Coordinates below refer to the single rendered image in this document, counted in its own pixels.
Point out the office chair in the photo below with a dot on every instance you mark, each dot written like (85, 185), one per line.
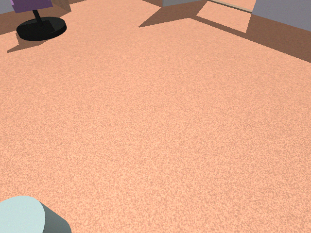
(40, 28)

